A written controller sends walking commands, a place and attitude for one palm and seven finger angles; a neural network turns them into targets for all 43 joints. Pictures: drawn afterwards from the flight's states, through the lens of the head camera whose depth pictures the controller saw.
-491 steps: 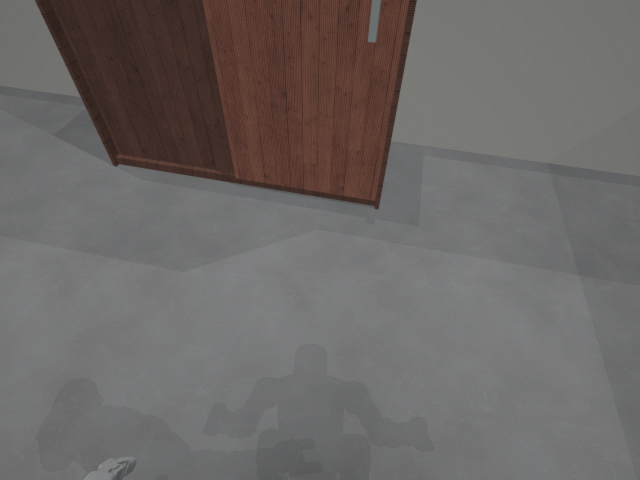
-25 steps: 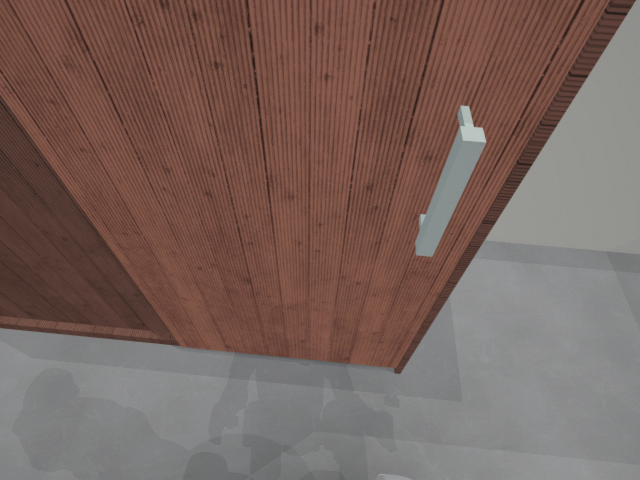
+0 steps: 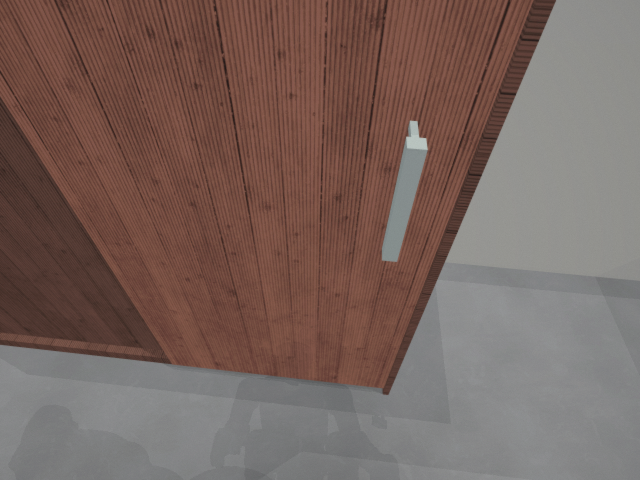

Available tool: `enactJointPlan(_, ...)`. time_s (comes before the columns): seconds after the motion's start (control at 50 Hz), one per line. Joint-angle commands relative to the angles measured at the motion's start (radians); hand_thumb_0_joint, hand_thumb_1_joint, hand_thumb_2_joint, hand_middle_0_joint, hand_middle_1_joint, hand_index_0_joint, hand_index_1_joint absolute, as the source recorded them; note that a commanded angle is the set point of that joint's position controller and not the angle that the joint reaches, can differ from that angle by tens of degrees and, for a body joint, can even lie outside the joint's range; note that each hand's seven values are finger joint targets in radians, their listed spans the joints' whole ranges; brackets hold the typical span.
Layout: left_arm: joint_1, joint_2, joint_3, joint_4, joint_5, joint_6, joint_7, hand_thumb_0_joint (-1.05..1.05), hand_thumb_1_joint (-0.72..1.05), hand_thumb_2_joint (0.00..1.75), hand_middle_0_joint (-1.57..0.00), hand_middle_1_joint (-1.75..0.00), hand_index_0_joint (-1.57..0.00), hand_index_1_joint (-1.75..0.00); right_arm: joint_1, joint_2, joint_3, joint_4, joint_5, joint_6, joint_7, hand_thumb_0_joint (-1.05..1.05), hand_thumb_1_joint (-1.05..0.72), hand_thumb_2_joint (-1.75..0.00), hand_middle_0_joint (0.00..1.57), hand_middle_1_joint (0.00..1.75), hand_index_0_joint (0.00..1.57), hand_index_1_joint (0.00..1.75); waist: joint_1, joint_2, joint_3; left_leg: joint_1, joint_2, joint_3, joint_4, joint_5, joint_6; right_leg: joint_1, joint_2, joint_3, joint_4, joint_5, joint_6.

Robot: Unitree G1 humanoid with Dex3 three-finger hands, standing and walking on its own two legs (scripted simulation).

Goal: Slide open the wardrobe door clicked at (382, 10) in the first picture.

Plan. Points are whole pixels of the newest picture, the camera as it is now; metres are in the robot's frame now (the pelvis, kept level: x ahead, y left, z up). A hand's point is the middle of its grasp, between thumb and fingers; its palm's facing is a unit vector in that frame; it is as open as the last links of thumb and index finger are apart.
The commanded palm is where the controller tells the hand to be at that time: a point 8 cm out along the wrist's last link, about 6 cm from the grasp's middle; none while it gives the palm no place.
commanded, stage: come to a stop and stand still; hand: right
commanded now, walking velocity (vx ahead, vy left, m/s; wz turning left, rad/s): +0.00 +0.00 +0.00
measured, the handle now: (400, 196) +0.48 -0.09 +0.10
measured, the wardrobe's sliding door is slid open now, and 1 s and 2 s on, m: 0.00 0.00 0.00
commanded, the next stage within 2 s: look again from close up in 1.04 s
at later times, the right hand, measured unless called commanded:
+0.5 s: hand out of the picture +0.04 -0.15 -0.17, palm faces -0.01 +0.98 -0.19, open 7.4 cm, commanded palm none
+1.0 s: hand out of the picture +0.04 -0.14 -0.17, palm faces +0.01 +0.98 -0.21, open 7.4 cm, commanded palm none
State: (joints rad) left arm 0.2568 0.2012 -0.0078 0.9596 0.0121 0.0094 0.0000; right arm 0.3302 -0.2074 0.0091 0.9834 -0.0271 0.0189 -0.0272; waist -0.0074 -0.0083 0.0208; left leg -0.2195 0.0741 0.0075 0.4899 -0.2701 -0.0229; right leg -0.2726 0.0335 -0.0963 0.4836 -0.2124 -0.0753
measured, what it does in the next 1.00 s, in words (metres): shifts its weight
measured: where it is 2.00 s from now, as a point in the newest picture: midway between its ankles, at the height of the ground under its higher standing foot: outside the picture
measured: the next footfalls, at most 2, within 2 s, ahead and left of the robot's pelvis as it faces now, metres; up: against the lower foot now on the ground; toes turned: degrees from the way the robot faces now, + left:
none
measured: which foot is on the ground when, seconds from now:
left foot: down 0.00-1.00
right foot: down 0.00-1.00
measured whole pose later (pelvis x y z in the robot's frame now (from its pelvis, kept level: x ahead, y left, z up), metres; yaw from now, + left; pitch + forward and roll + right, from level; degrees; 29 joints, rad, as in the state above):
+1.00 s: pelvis +0.03 +0.04 +0.01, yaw +0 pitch -1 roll +0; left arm 0.24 0.18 -0.02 1.11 0.00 -0.01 0.02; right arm 0.28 -0.18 0.02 1.08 -0.02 -0.01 -0.03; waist 0.00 0.01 0.03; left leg -0.12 0.03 0.04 0.43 -0.29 -0.01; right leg -0.19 -0.01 -0.06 0.44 -0.23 -0.01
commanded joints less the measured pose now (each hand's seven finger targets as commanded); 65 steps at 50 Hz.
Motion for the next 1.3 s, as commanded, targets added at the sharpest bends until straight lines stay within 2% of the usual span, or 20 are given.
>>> enactJointPlan(0.0,0.005,0.129,0.028,-0.032,0.001,-0.034,0.01,0.0,0.9,0.9,-0.2,-0.3,-0.2,-0.3,0.028,-0.095,-0.011,-0.028,0.006,-0.03,-0.003,0.0,-0.9,-0.9,0.2,0.3,0.2,0.3,0.003,0.007,0.01,-0.019,0.014,-0.042,-0.073,-0.033,0.051,-0.004,-0.144,0.2,-0.198,-0.166,0.012)
enactJointPlan(0.1,0.018,0.123,0.024,0.014,-0.004,-0.04,0.012,0.0,0.9,0.9,-0.2,-0.3,-0.2,-0.3,0.033,-0.096,-0.005,0.013,0.009,-0.035,-0.005,0.0,-0.9,-0.9,0.2,0.3,0.2,0.3,0.006,0.008,0.013,-0.014,0.028,-0.051,-0.09,0.01,0.047,0.028,-0.138,0.171,-0.172,-0.068,0.017)
enactJointPlan(0.16,0.023,0.119,0.022,0.034,-0.005,-0.039,0.014,0.0,0.9,0.9,-0.2,-0.3,-0.2,-0.3,0.037,-0.095,-0.002,0.03,0.008,-0.036,-0.007,0.0,-0.9,-0.9,0.2,0.3,0.2,0.3,0.004,0.014,0.024,-0.008,0.027,-0.052,-0.099,0.016,0.045,0.027,-0.137,0.163,-0.163,-0.051,0.019)
enactJointPlan(0.24,0.03,0.111,0.019,0.057,-0.005,-0.044,0.017,0.0,0.9,0.9,-0.2,-0.3,-0.2,-0.3,0.034,-0.086,-0.003,0.048,0.011,-0.034,-0.008,0.0,-0.9,-0.9,0.2,0.3,0.2,0.3,0.004,-0.007,0.018,-0.001,0.027,-0.048,-0.092,0.036,0.042,0.041,-0.139,0.158,-0.16,-0.005,0.022)
enactJointPlan(0.36,0.031,0.095,0.018,0.079,-0.006,-0.046,0.02,0.0,0.9,0.9,-0.2,-0.3,-0.2,-0.3,0.025,-0.084,-0.004,0.056,0.009,-0.039,-0.013,0.0,-0.9,-0.9,0.2,0.3,0.2,0.3,0.001,0.031,0.011,0.015,0.035,-0.05,-0.097,0.111,0.04,0.067,-0.137,0.133,-0.117,0.111,0.025)
enactJointPlan(0.4,0.03,0.092,0.016,0.084,-0.005,-0.047,0.022,0.0,0.9,0.9,-0.2,-0.3,-0.2,-0.3,0.018,-0.083,-0.005,0.058,0.012,-0.039,-0.014,0.0,-0.9,-0.9,0.2,0.3,0.2,0.3,0.002,0.021,0.0,0.021,0.038,-0.051,-0.092,0.133,0.039,0.079,-0.136,0.131,-0.111,0.143,0.028)
enactJointPlan(0.48,0.023,0.088,0.016,0.091,-0.005,-0.046,0.023,0.0,0.9,0.9,-0.2,-0.3,-0.2,-0.3,0.007,-0.083,-0.008,0.055,0.011,-0.039,-0.014,0.0,-0.9,-0.9,0.2,0.3,0.2,0.3,0.002,0.021,0.01,0.023,0.037,-0.054,-0.098,0.14,0.041,0.079,-0.137,0.128,-0.109,0.155,0.03)
enactJointPlan(0.54,0.022,0.088,0.014,0.096,-0.004,-0.046,0.024,0.0,0.9,0.9,-0.2,-0.3,-0.2,-0.3,-0.004,-0.086,-0.01,0.057,0.012,-0.038,-0.013,0.0,-0.9,-0.9,0.2,0.3,0.2,0.3,0.002,-0.001,0.013,0.026,0.035,-0.051,-0.1,0.133,0.041,0.081,-0.138,0.128,-0.115,0.157,0.033)
enactJointPlan(0.58,0.018,0.089,0.014,0.098,-0.005,-0.046,0.024,0.0,0.9,0.9,-0.2,-0.3,-0.2,-0.3,-0.006,-0.089,-0.01,0.055,0.011,-0.04,-0.013,0.0,-0.9,-0.9,0.2,0.3,0.2,0.3,0.001,0.023,0.021,0.031,0.039,-0.051,-0.104,0.159,0.042,0.077,-0.137,0.126,-0.108,0.167,0.033)
enactJointPlan(0.72,0.013,0.092,0.015,0.102,-0.003,-0.044,0.025,0.0,0.9,0.9,-0.2,-0.3,-0.2,-0.3,-0.011,-0.094,-0.013,0.053,0.013,-0.043,-0.012,0.0,-0.9,-0.9,0.2,0.3,0.2,0.3,0.001,0.018,0.006,0.04,0.043,-0.052,-0.113,0.191,0.044,0.103,-0.138,0.12,-0.105,0.187,0.039)
enactJointPlan(0.76,0.013,0.091,0.015,0.105,-0.004,-0.044,0.025,0.0,0.9,0.9,-0.2,-0.3,-0.2,-0.3,-0.008,-0.096,-0.012,0.053,0.012,-0.044,-0.012,0.0,-0.9,-0.9,0.2,0.3,0.2,0.3,0.0,0.036,0.013,0.041,0.04,-0.053,-0.118,0.2,0.045,0.103,-0.138,0.121,-0.102,0.185,0.039)
enactJointPlan(1.04,0.012,0.087,0.012,0.123,-0.004,-0.04,0.027,0.0,0.9,0.9,-0.2,-0.3,-0.2,-0.3,0.004,-0.09,-0.01,0.072,0.015,-0.044,-0.01,0.0,-0.9,-0.9,0.2,0.3,0.2,0.3,0.001,0.011,0.024,0.037,0.041,-0.052,-0.146,0.155,0.048,0.107,-0.136,0.122,-0.118,0.152,0.046)
enactJointPlan(1.06,0.014,0.082,0.012,0.125,-0.005,-0.04,0.027,0.0,0.9,0.9,-0.2,-0.3,-0.2,-0.3,0.009,-0.089,-0.012,0.07,0.013,-0.045,-0.011,0.0,-0.9,-0.9,0.2,0.3,0.2,0.3,0.0,0.027,0.027,0.041,0.039,-0.05,-0.146,0.17,0.047,0.109,-0.138,0.121,-0.115,0.161,0.044)
enactJointPlan(1.1,0.015,0.085,0.012,0.125,-0.004,-0.042,0.028,0.0,0.9,0.9,-0.2,-0.3,-0.2,-0.3,0.01,-0.089,-0.011,0.074,0.015,-0.046,-0.01,0.0,-0.9,-0.9,0.2,0.3,0.2,0.3,0.001,0.01,0.013,0.047,0.042,-0.051,-0.143,0.184,0.048,0.118,-0.139,0.119,-0.115,0.174,0.046)
enactJointPlan(1.2,0.02,0.083,0.012,0.129,-0.005,-0.042,0.03,0.0,0.9,0.9,-0.2,-0.3,-0.2,-0.3,0.014,-0.086,-0.013,0.078,0.014,-0.047,-0.011,0.0,-0.9,-0.9,0.2,0.3,0.2,0.3,0.0,0.027,0.009,0.055,0.04,-0.05,-0.143,0.197,0.048,0.118,-0.141,0.118,-0.116,0.181,0.047)
enactJointPlan(1.24,0.018,0.083,0.012,0.13,-0.005,-0.043,0.03,0.0,0.9,0.9,-0.2,-0.3,-0.2,-0.3,0.015,-0.086,-0.014,0.079,0.014,-0.047,-0.01,0.0,-0.9,-0.9,0.2,0.3,0.2,0.3,-0.001,0.012,0.015,0.052,0.041,-0.049,-0.146,0.186,0.048,0.114,-0.14,0.119,-0.118,0.178,0.048)
enactJointPlan(1.28,0.019,0.082,0.012,0.131,-0.005,-0.042,0.031,0.0,0.9,0.9,-0.2,-0.3,-0.2,-0.3,0.018,-0.085,-0.014,0.081,0.014,-0.047,-0.011,0.0,-0.9,-0.9,0.2,0.3,0.2,0.3,-0.001,0.023,0.027,0.05,0.041,-0.048,-0.15,0.195,0.049,0.109,-0.14,0.117,-0.116,0.175,0.049)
